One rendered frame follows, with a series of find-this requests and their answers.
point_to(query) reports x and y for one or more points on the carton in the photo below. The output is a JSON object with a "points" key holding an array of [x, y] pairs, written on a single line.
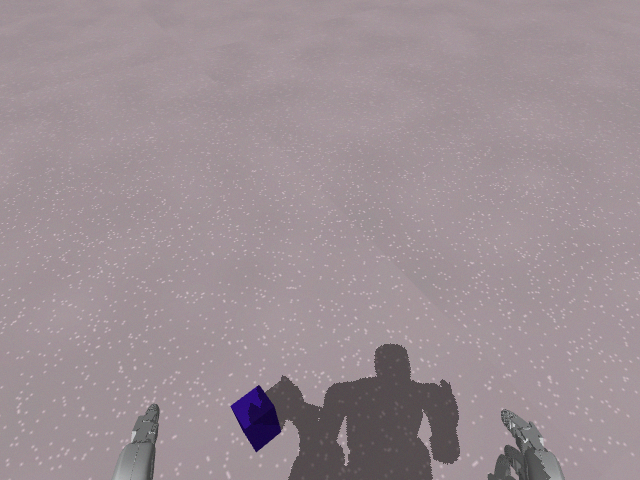
{"points": [[257, 417]]}

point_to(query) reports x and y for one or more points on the left robot hand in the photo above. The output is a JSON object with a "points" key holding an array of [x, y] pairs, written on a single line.
{"points": [[136, 461]]}

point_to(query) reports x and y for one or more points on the right robot hand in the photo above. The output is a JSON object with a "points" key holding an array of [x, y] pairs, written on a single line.
{"points": [[537, 463]]}

